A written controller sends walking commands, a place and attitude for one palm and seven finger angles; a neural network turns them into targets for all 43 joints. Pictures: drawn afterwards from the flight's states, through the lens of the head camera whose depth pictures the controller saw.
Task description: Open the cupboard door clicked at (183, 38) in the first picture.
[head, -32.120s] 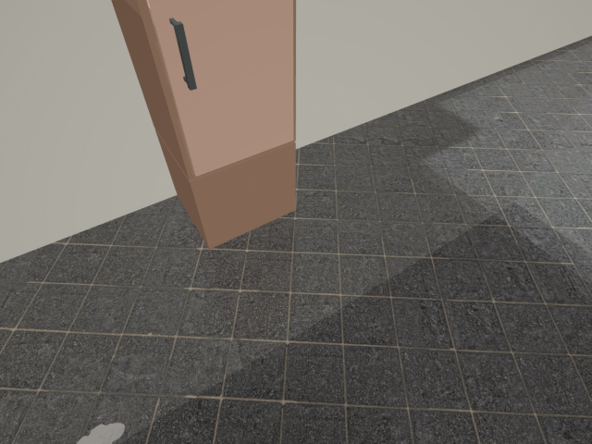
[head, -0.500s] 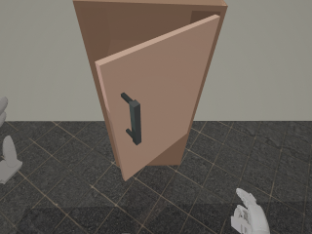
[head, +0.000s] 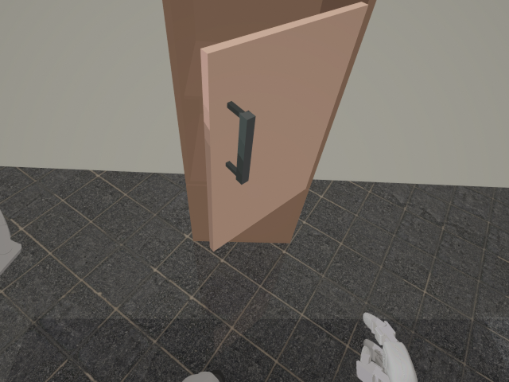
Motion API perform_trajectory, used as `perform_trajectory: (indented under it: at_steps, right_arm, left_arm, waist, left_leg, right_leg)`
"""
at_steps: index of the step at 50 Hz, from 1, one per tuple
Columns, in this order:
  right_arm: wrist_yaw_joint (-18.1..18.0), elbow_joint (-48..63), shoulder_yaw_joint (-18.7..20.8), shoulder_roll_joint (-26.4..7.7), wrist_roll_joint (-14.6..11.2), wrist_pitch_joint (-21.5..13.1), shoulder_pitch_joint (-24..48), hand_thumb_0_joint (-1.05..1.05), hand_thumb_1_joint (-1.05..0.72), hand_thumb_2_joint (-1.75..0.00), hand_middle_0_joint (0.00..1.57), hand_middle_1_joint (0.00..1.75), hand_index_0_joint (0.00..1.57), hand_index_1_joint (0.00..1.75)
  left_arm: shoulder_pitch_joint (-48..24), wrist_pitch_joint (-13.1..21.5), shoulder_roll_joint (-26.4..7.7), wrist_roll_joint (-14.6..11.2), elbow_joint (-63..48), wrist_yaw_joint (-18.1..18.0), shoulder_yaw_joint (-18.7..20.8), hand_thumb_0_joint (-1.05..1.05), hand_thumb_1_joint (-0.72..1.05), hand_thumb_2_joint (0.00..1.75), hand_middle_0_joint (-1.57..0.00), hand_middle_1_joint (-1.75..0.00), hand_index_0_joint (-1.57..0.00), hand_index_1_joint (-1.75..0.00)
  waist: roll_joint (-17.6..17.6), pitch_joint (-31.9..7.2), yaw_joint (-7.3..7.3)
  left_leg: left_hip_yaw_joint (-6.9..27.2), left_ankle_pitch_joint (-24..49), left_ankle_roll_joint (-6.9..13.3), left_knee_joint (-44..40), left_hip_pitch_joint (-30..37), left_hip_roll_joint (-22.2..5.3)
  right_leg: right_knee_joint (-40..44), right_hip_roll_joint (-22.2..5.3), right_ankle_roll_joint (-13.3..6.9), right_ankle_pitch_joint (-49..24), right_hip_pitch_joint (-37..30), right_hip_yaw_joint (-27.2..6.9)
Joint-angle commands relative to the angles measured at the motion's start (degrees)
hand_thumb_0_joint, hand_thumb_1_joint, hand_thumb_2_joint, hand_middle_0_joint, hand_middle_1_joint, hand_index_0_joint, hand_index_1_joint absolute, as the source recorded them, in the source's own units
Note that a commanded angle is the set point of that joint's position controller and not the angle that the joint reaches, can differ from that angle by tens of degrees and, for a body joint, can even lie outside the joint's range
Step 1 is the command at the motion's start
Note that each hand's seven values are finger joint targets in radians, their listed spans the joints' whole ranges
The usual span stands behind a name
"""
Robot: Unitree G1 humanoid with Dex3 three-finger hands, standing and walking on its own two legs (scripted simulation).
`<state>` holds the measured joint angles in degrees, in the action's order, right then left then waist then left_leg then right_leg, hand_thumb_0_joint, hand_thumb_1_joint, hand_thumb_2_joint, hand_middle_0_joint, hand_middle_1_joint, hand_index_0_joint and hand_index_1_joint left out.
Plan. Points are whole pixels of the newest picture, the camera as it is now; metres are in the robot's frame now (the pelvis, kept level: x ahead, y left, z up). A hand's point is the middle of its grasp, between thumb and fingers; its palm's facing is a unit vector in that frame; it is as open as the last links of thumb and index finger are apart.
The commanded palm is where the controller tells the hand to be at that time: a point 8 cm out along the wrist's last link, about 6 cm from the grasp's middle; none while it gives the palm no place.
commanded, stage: stop stepping back and stand still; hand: left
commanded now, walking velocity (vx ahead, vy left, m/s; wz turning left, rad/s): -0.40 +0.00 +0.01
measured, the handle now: (238, 145) +0.51 +0.07 +0.07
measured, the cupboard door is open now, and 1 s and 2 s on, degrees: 39 39 39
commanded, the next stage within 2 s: let the arm hang, fingers relaxed in 1.70 s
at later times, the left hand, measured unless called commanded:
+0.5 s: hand (15, 341) +0.13 +0.23 +0.17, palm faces +0.40 -0.84 -0.37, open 7.4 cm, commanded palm +0.05 +0.27 +0.18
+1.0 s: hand out of the picture +0.07 +0.21 +0.17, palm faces +0.39 -0.81 -0.44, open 7.4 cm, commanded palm +0.02 +0.26 +0.18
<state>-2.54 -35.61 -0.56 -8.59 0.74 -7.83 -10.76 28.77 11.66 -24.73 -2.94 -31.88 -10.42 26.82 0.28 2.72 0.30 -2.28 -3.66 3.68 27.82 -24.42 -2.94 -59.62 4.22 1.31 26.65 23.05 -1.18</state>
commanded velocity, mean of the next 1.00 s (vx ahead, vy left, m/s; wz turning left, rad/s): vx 0.16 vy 0.05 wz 0.00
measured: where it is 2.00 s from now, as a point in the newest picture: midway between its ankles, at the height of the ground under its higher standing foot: outside the picture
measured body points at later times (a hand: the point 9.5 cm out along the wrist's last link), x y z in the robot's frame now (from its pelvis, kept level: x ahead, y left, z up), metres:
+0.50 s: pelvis -0.11 -0.02 +0.00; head -0.13 +0.00 +0.45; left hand +0.10 +0.28 +0.19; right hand +0.02 -0.27 -0.08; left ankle -0.01 +0.07 -0.73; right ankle -0.15 -0.11 -0.70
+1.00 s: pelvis -0.14 -0.03 +0.01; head -0.14 -0.04 +0.46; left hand +0.05 +0.25 +0.19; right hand -0.01 -0.31 -0.08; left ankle -0.14 +0.10 -0.72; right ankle -0.13 -0.10 -0.73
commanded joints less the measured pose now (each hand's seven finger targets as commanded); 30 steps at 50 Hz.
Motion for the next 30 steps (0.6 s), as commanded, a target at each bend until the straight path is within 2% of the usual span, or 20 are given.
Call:
perform_trajectory:
  at_steps: [1, 6, 7, 8, 9, 10, 11, 12, 15, 16, 17, 18, 19, 20, 22, 24, 27, 28, 29, 30]
  right_arm:
    - [-0.3, 7.8, 3.7, -10.0, 0.0, -2.9, 5.0, 0.0, -0.9, -0.9, 0.2, 0.3, 0.2, 0.3]
    - [-0.5, 8.6, 2.9, -9.0, -0.2, -2.2, 4.0, 0.0, -0.9, -0.9, 0.2, 0.3, 0.2, 0.3]
    - [-0.5, 8.1, 2.8, -8.6, -0.3, -1.5, 3.0, 0.0, -0.9, -0.9, 0.2, 0.3, 0.2, 0.3]
    - [-0.6, 7.7, 2.6, -8.5, -0.2, -0.3, 3.7, 0.0, -0.9, -0.9, 0.2, 0.3, 0.2, 0.3]
    - [-0.7, 7.5, 2.2, -8.5, 0.2, 0.4, 4.7, 0.0, -0.9, -0.9, 0.2, 0.3, 0.2, 0.3]
    - [-0.7, 8.4, 1.5, -8.7, 0.2, 0.1, 4.3, 0.0, -0.9, -0.9, 0.2, 0.3, 0.2, 0.3]
    - [-0.7, 7.4, 2.2, -8.7, -1.0, -0.5, 1.4, 0.0, -0.9, -0.9, 0.2, 0.3, 0.2, 0.3]
    - [-0.9, 8.4, 3.3, -9.9, -1.8, -0.7, 3.0, 0.0, -0.9, -0.9, 0.2, 0.3, 0.2, 0.3]
    - [-2.4, 7.0, 2.3, -10.2, -1.6, -1.3, 4.6, 0.0, -0.9, -0.9, 0.2, 0.3, 0.2, 0.3]
    - [-2.8, 6.2, 2.5, -11.0, -1.5, -1.8, 3.1, 0.0, -0.9, -0.9, 0.2, 0.3, 0.2, 0.3]
    - [-3.3, 6.2, 2.9, -12.1, -1.4, -2.2, 2.4, 0.0, -0.9, -0.9, 0.2, 0.3, 0.2, 0.3]
    - [-3.3, 6.4, 2.9, -12.8, -1.4, -2.4, 1.6, 0.0, -0.9, -0.9, 0.2, 0.3, 0.2, 0.3]
    - [-3.1, 6.5, 2.6, -12.2, -1.3, -3.1, 1.8, 0.0, -0.9, -0.9, 0.2, 0.3, 0.2, 0.3]
    - [-3.1, 5.9, 2.0, -10.5, -0.1, -3.8, 2.4, 0.0, -0.9, -0.9, 0.2, 0.3, 0.2, 0.3]
    - [-2.4, 6.1, 2.4, -10.5, -0.1, -4.0, 3.4, 0.0, -0.9, -0.9, 0.2, 0.3, 0.2, 0.3]
    - [-1.9, 7.0, 2.8, -10.8, -0.1, -3.8, 4.0, 0.0, -0.9, -0.9, 0.2, 0.3, 0.2, 0.3]
    - [-1.5, 8.7, 2.6, -10.2, 0.0, -2.5, 4.9, 0.0, -0.9, -0.9, 0.2, 0.3, 0.2, 0.3]
    - [-1.6, 8.9, 2.7, -9.8, 0.0, -1.8, 5.0, 0.0, -0.9, -0.9, 0.2, 0.3, 0.2, 0.3]
    - [-1.7, 8.8, 3.0, -9.1, 0.1, -1.1, 4.3, 0.0, -0.9, -0.9, 0.2, 0.3, 0.2, 0.3]
    - [-1.5, 8.7, 3.3, -8.0, -0.1, -0.2, 4.2, 0.0, -0.9, -0.9, 0.2, 0.3, 0.2, 0.3]
  left_arm:
    - [0.1, 3.0, -7.0, -0.6, -14.6, -0.3, 2.2, 0.0, 0.9, 0.9, -0.2, -0.3, -0.2, -0.3]
    - [4.6, 3.1, -11.0, -1.5, -13.3, 0.4, 5.6, 0.0, 0.9, 0.9, -0.2, -0.3, -0.2, -0.3]
    - [5.2, 3.4, -12.6, -1.4, -13.4, 0.8, 6.6, 0.0, 0.9, 0.9, -0.2, -0.3, -0.2, -0.3]
    - [5.5, 3.8, -14.7, -1.6, -13.7, 0.8, 8.6, 0.0, 0.9, 0.9, -0.2, -0.3, -0.2, -0.3]
    - [4.8, 4.1, -16.6, -2.2, -15.6, 0.3, 11.1, 0.0, 0.9, 0.9, -0.2, -0.3, -0.2, -0.3]
    - [3.8, 4.2, -17.4, -2.3, -16.7, 0.0, 11.7, 0.0, 0.9, 0.9, -0.2, -0.3, -0.2, -0.3]
    - [4.4, 3.3, -13.3, -1.9, -10.8, 0.9, 8.7, 0.0, 0.9, 0.9, -0.2, -0.3, -0.2, -0.3]
    - [3.1, 2.3, -10.5, -1.7, -10.5, 1.4, 6.5, 0.0, 0.9, 0.9, -0.2, -0.3, -0.2, -0.3]
    - [-1.2, 1.4, -9.3, -1.1, -5.2, 1.1, 4.4, 0.0, 0.9, 0.9, -0.2, -0.3, -0.2, -0.3]
    - [-3.6, 1.5, -9.0, -0.8, -4.1, 1.0, 3.6, 0.0, 0.9, 0.9, -0.2, -0.3, -0.2, -0.3]
    - [-5.8, 1.7, -9.0, -0.6, -4.3, 0.8, 2.9, 0.0, 0.9, 0.9, -0.2, -0.3, -0.2, -0.3]
    - [-8.6, 2.0, -8.6, -0.3, -3.9, 0.5, 1.8, 0.0, 0.9, 0.9, -0.2, -0.3, -0.2, -0.3]
    - [-10.5, 1.9, -8.9, 0.2, -2.5, 0.3, 1.2, 0.0, 0.9, 0.9, -0.2, -0.3, -0.2, -0.3]
    - [-10.7, 2.3, -10.7, 0.6, -4.9, 0.3, 2.2, 0.0, 0.9, 0.9, -0.2, -0.3, -0.2, -0.3]
    - [-7.3, 1.9, -10.4, 0.9, -6.4, 0.3, 2.5, 0.0, 0.9, 0.9, -0.2, -0.3, -0.2, -0.3]
    - [-0.2, 1.3, -10.6, 0.5, -8.7, 0.3, 4.0, 0.0, 0.9, 0.9, -0.2, -0.3, -0.2, -0.3]
    - [5.5, 1.5, -9.3, 0.9, -10.1, 0.3, 3.9, 0.0, 0.9, 0.9, -0.2, -0.3, -0.2, -0.3]
    - [6.4, 1.6, -10.0, 1.2, -9.0, 0.2, 5.0, 0.0, 0.9, 0.9, -0.2, -0.3, -0.2, -0.3]
    - [7.0, 1.5, -11.3, 1.6, -8.0, 0.2, 6.4, 0.0, 0.9, 0.9, -0.2, -0.3, -0.2, -0.3]
    - [5.1, 1.3, -11.5, 1.7, -7.7, 0.5, 5.7, 0.0, 0.9, 0.9, -0.2, -0.3, -0.2, -0.3]
  waist:
    - [15.0, -10.1, 0.0]
    - [13.4, -12.7, -1.13]
    - [5.6, -12.3, -0.46]
    - [-4.7, -9.9, -0.73]
    - [-7.2, -11.4, -1.5]
    - [-5.5, -12.3, -0.95]
    - [-9.4, -14.3, -0.51]
    - [-11.2, -10.0, 0.22]
    - [-4.3, -4.1, 1.15]
    - [1.3, -5.6, 1.7]
    - [8.0, -7.3, 1.55]
    - [13.5, -7.0, 1.52]
    - [13.7, -4.6, 1.47]
    - [12.5, -5.5, 1.25]
    - [4.6, -3.5, 0.2]
    - [8.2, -5.4, -1.26]
    - [18.1, -4.3, -1.14]
    - [15.7, -3.6, -1.37]
    - [6.8, -3.1, -1.78]
    - [-10.1, -2.1, -1.65]
  left_leg:
    - [12.8, -24.4, 1.1, -22.0, 5.4, -11.5]
    - [2.6, -20.3, -6.9, -15.9, 10.5, -2.2]
    - [-2.0, -14.5, -7.1, -2.8, 14.7, 1.6]
    - [0.2, -10.8, -5.8, 13.2, 16.5, 2.4]
    - [1.6, -14.7, -5.3, 23.0, 9.8, 3.6]
    - [2.1, -15.0, -4.9, 26.2, 0.5, 2.5]
    - [3.2, -13.1, -5.4, 27.2, -3.0, 2.9]
    - [3.5, -10.6, -4.7, 23.3, -4.1, 1.6]
    - [-0.4, -5.6, -2.3, 4.1, 9.9, 2.4]
    - [0.9, -3.1, -1.2, -0.1, 16.5, 2.2]
    - [7.4, -0.2, 1.4, -2.7, 20.9, -2.3]
    - [19.6, -1.7, 5.3, -5.8, 22.4, -9.8]
    - [30.5, -6.3, 8.6, -11.1, 21.0, -14.6]
    - [33.5, -17.0, 6.8, -17.3, 17.3, -15.4]
    - [26.2, -30.4, 4.9, -21.8, 3.6, -12.8]
    - [14.6, -32.2, 2.1, -22.8, -2.5, -8.1]
    - [7.9, -38.6, -0.6, -21.1, -13.4, -5.5]
    - [6.8, -38.4, -1.2, -15.8, -16.3, -4.4]
    - [3.2, -34.5, -2.4, -4.4, -16.4, -0.7]
    - [-0.9, -26.3, -3.6, 19.6, -13.2, 4.1]
  right_leg:
    - [10.1, 0.5, -0.8, 3.8, -7.3, 4.1]
    - [43.1, 1.2, -4.3, 1.7, -17.5, 8.4]
    - [48.5, -5.6, -6.6, -3.3, -11.4, 2.2]
    - [51.8, -15.1, -8.0, -6.8, 0.1, -7.8]
    - [50.3, -21.0, -10.3, -16.9, -1.2, -12.0]
    - [46.0, -22.9, -10.6, -30.0, -8.6, -10.4]
    - [41.8, -20.4, -11.2, -29.3, -13.9, -7.2]
    - [39.6, -17.6, -9.5, -35.3, -15.0, -7.1]
    - [34.8, -14.4, -5.8, -35.4, -9.4, -2.3]
    - [29.4, -12.0, -3.9, -31.7, -7.5, -0.8]
    - [22.6, -7.7, -1.6, -24.3, -4.5, 1.4]
    - [16.4, -4.0, 0.0, -9.1, 0.7, 2.7]
    - [10.2, -2.4, 0.1, 2.9, 5.4, 0.9]
    - [4.4, -2.9, -1.4, 5.7, 3.9, -0.7]
    - [5.7, -3.8, -2.2, 2.2, -5.9, -0.2]
    - [12.6, -2.1, -2.1, -1.0, -15.0, 4.6]
    - [21.6, -0.6, -3.0, 0.9, -26.0, 9.0]
    - [26.9, -1.7, -3.7, 1.5, -28.2, 7.1]
    - [34.8, -4.9, -4.7, 2.5, -26.3, 2.7]
    - [47.6, -16.4, -8.4, 11.7, -14.6, -15.1]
